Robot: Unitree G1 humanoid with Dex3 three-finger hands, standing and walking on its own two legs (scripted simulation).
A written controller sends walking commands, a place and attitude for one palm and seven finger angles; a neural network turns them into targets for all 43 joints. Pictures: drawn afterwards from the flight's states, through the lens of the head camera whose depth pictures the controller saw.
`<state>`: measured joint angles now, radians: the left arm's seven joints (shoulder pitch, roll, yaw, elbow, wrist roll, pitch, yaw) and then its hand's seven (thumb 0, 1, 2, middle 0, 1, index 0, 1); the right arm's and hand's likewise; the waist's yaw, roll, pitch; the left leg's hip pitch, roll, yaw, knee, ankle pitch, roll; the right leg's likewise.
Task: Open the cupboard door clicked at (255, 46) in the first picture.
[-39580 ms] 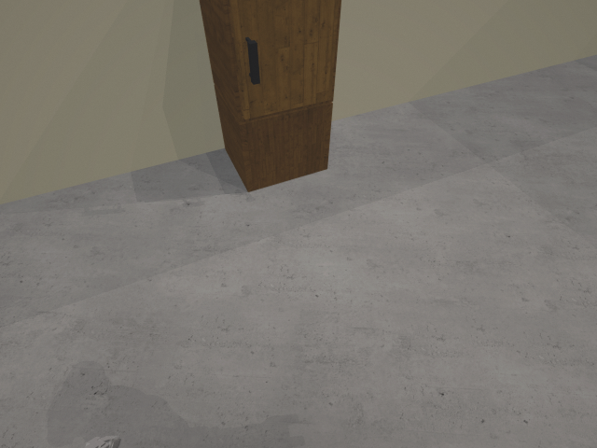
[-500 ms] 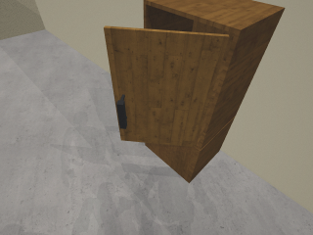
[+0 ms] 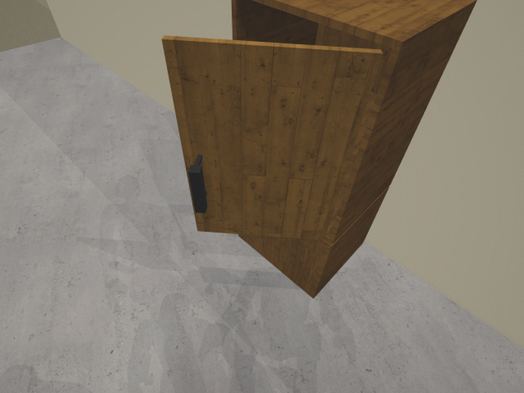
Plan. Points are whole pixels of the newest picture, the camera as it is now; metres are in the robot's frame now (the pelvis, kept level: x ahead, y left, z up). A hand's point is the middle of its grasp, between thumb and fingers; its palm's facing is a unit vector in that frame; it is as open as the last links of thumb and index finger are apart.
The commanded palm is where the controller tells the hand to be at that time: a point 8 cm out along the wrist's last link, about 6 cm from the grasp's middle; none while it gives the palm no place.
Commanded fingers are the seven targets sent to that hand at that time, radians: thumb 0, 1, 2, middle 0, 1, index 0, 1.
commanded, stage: look again from close up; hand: left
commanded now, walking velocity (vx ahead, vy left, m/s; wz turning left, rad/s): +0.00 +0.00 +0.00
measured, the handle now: (200, 183) +0.61 +0.19 -0.10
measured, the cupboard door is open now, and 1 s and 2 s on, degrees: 40 40 40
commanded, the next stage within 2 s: shuffle to correct the standing spot in 0.26 s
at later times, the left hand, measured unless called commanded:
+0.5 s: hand out of the picture +0.04 +0.22 -0.17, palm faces -0.01 -0.96 -0.27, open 7.4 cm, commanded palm none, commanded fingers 0.00 0.90 0.90 -0.20 -0.30 -0.20 -0.30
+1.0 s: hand out of the picture +0.05 +0.16 -0.19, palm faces +0.02 -0.99 -0.17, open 7.3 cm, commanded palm none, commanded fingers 0.00 0.90 0.90 -0.20 -0.30 -0.20 -0.30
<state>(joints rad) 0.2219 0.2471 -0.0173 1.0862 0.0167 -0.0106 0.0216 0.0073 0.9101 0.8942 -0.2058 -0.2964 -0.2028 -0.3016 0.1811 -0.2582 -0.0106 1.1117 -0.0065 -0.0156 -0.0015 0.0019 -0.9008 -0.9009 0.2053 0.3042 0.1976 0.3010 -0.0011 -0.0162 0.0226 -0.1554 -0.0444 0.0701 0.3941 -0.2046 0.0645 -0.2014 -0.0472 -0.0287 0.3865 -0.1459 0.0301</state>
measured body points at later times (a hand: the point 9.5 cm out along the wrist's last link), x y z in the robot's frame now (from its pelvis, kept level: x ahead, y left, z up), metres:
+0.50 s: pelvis +0.02 +0.00 +0.00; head +0.01 +0.01 +0.45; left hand +0.04 +0.27 -0.15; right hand +0.07 -0.27 -0.14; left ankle +0.01 +0.07 -0.74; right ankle +0.04 -0.14 -0.74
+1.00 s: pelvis +0.06 +0.01 -0.01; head +0.08 +0.02 +0.44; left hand +0.05 +0.22 -0.17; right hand +0.05 -0.21 -0.16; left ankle +0.01 +0.07 -0.74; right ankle +0.04 -0.14 -0.74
